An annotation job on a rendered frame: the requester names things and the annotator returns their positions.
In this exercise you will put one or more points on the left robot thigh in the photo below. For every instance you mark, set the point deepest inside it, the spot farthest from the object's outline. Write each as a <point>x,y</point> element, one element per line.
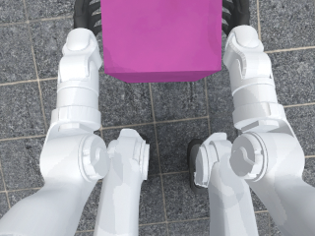
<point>119,200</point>

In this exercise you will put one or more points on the right robot foot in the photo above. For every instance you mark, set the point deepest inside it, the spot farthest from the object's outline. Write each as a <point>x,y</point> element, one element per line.
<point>192,151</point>

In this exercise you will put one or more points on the robot left upper arm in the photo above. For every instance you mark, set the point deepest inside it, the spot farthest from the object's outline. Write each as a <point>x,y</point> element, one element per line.
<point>70,167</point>

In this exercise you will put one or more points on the left robot forearm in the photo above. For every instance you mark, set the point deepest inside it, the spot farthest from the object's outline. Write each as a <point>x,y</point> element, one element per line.
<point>76,110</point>

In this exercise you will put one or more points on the right robot forearm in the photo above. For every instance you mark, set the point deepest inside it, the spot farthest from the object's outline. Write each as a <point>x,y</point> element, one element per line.
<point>256,107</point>

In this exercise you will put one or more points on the carton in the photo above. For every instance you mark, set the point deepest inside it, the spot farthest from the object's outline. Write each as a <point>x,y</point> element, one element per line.
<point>161,41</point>

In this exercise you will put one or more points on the right robot hand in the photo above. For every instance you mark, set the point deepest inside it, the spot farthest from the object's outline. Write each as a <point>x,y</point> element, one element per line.
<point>239,15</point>

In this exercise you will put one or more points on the left robot hand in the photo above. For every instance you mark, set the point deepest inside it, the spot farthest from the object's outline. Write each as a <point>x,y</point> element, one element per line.
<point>83,16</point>

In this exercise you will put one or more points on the robot right upper arm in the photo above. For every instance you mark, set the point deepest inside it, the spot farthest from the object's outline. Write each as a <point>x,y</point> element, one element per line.
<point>272,165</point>

